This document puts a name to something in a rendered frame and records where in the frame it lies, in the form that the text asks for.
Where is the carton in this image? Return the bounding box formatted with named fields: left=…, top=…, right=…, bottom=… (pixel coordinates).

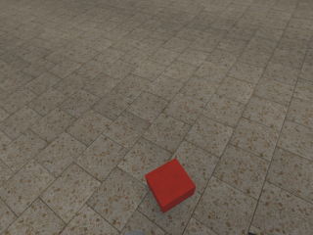
left=145, top=158, right=196, bottom=213

